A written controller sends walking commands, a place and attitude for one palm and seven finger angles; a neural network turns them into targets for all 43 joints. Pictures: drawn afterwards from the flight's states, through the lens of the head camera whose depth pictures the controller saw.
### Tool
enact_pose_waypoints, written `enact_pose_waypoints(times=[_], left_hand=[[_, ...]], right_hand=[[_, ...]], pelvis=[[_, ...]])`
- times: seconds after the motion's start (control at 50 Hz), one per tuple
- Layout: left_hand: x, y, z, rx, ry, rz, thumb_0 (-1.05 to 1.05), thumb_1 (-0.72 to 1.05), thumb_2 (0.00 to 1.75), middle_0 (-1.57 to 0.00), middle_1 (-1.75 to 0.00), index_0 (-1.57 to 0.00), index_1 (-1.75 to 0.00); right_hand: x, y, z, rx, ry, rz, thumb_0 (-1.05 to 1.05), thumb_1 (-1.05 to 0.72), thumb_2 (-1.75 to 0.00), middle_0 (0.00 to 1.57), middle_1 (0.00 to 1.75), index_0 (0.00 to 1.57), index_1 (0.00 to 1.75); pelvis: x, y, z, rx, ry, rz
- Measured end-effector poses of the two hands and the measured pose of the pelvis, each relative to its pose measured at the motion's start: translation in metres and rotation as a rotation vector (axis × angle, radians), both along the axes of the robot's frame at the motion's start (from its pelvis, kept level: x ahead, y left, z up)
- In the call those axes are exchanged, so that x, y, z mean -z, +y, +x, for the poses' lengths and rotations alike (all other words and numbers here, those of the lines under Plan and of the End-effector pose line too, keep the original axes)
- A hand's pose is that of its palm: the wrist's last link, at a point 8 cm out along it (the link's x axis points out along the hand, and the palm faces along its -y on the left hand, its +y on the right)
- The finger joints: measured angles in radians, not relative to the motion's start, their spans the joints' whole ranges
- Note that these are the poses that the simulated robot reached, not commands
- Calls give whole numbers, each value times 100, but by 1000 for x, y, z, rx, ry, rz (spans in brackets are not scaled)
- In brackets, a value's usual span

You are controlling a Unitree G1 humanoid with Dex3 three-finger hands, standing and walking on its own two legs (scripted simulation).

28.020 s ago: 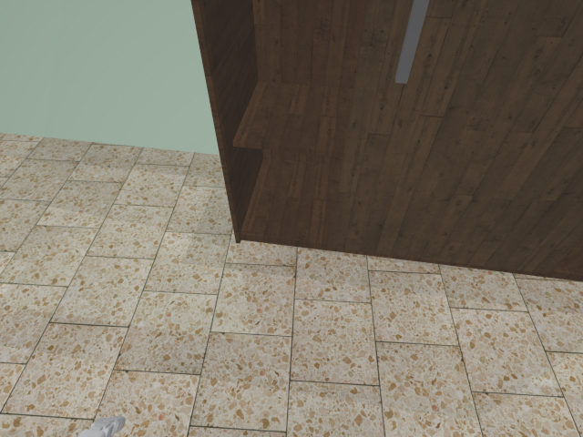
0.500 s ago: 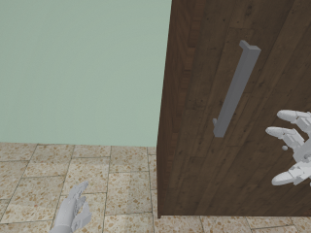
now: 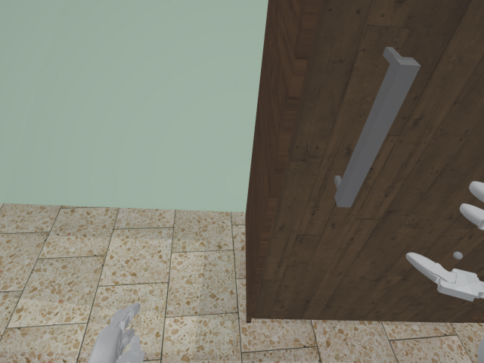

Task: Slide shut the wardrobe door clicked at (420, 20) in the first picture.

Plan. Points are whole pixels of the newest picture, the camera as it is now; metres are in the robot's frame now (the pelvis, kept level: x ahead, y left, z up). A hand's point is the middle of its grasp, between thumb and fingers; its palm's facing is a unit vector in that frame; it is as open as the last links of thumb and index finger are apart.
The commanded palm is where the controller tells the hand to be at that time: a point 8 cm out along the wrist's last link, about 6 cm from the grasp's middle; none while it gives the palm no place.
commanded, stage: draw the hand back to the body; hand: right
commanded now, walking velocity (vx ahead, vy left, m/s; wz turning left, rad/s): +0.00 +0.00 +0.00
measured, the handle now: (363, 137) +0.42 -0.20 +0.20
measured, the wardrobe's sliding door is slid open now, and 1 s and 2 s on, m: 0.01 0.01 0.01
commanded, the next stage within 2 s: step back with the hand held close in 0.70 s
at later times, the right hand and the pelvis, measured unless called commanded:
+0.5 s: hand (467, 266) +0.20 -0.27 +0.16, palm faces +0.48 +0.80 -0.35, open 7.7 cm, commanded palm +0.15 -0.30 +0.18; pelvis +0.02 -0.01 +0.00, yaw +0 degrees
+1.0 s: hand (468, 261) +0.21 -0.27 +0.17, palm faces +0.45 +0.79 -0.41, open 7.4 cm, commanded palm +0.14 -0.31 +0.18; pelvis +0.00 -0.01 +0.00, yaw +0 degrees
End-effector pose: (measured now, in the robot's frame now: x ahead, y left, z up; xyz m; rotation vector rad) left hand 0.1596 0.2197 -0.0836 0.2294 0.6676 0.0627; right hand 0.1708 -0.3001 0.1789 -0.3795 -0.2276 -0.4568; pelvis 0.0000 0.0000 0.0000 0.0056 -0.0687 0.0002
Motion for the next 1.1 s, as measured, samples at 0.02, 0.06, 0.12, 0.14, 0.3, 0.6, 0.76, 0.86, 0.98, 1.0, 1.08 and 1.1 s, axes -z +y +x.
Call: enact_pose_waypoints(times=[0.02, 0.06, 0.12, 0.14, 0.3, 0.6, 0.76, 0.86, 0.98, 1.0, 1.08, 1.1], left_hand=[[0, 0, 1, -4, 1, -1, 1, 90, 90, -20, -30, -21, -30], [-1, -1, 3, -10, -1, -4, 1, 90, 90, -20, -30, -21, -30], [-3, -3, 9, -15, -15, -7, 1, 90, 90, -20, -30, -21, -30], [-5, -4, 12, -16, -21, -8, 1, 90, 90, -20, -30, -21, -30], [-15, -8, 32, -6, -59, -7, 1, 90, 90, -20, -30, -21, -30], [-16, -15, 39, 28, -56, -10, 1, 90, 90, -20, -30, -21, -30], [-12, -9, 29, 10, -40, -13, 1, 90, 90, -20, -30, -21, -30], [-11, -3, 23, -1, -27, -6, 1, 90, 90, -20, -30, -21, -30], [-10, 6, 12, -31, 25, 24, 1, 90, 90, -20, -30, -21, -30], [-10, 7, 9, -43, 32, 29, 1, 90, 90, -20, -30, -21, -30], [-12, 9, -3, -90, 50, 45, 1, 90, 90, -20, -30, -21, -30], [-12, 9, -6, -99, 54, 49, 1, 90, 90, -20, -30, -21, -30]], right_hand=[[0, 0, 1, -1, 1, -6, -1, -4, -49, 24, 80, 23, 80], [-1, -1, 2, -3, 3, -16, 0, -12, -52, 24, 76, 23, 76], [-2, -2, 3, -10, 8, -27, 0, -22, -58, 23, 69, 23, 70], [-2, -1, 3, -12, 11, -30, 0, -26, -59, 23, 67, 23, 67], [0, -2, -4, -10, 42, -38, 0, -55, -73, 22, 50, 22, 51], [1, -5, -13, 36, 46, -22, 1, -87, -89, 21, 31, 21, 32], [0, 0, -13, 18, 51, -31, 1, -89, -90, 21, 30, 21, 30], [-1, 0, -14, 18, 49, -40, 1, -89, -90, 21, 30, 21, 30], [-9, -7, -8, 0, 18, -114, 1, -89, -90, 21, 30, 21, 30], [-7, -7, -8, -12, 28, -119, 1, -89, -90, 21, 30, 20, 30], [1, -6, -9, -63, 80, -132, 1, -89, -90, 21, 30, 21, 30], [3, -7, -11, -73, 89, -138, 1, -89, -90, 21, 30, 21, 30]], pelvis=[[0, -1, 1, -1, 0, -1], [0, -2, 4, -4, 0, -1], [-1, -4, 7, -8, 0, -2], [-1, -5, 8, -9, 1, -2], [-1, -8, 16, -11, 6, 1], [-2, -5, 15, 1, -1, 2], [-2, -1, 13, -3, -5, 1], [-2, 0, 10, -3, -4, 5], [-2, -4, 2, -6, 50, 16], [-2, -6, 0, -9, 57, 15], [-2, -14, -7, -21, 74, 8], [-1, -15, -9, -23, 76, 8]])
